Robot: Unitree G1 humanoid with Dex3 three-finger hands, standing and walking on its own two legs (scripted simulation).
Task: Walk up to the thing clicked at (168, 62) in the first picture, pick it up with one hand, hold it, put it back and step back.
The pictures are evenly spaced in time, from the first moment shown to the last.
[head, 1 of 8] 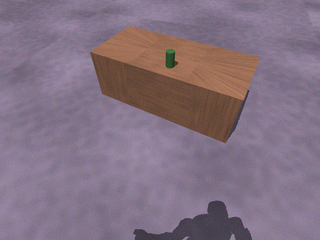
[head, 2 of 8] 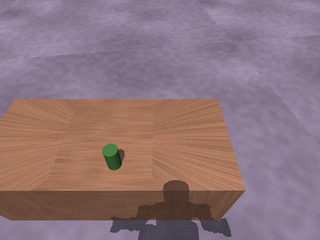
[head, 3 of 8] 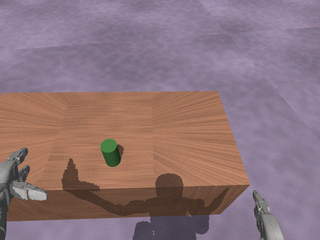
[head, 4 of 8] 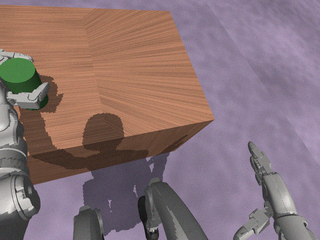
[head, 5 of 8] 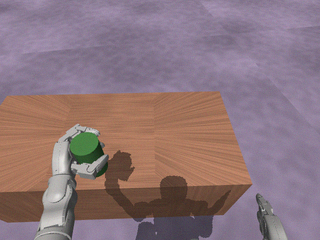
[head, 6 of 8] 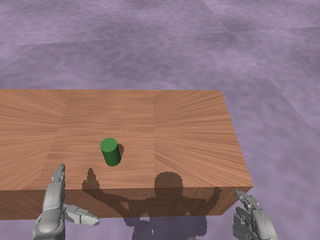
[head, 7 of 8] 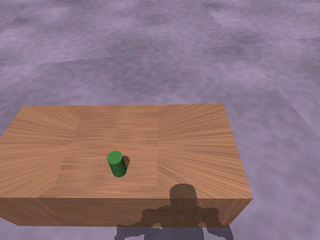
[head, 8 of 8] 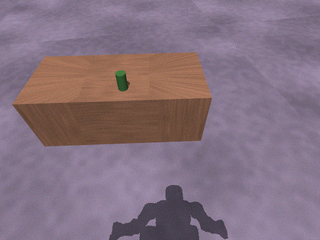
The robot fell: no
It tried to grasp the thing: yes
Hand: left
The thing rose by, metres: 0.28
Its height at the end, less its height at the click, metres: +0.00
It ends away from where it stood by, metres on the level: 0.00
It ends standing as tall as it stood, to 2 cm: yes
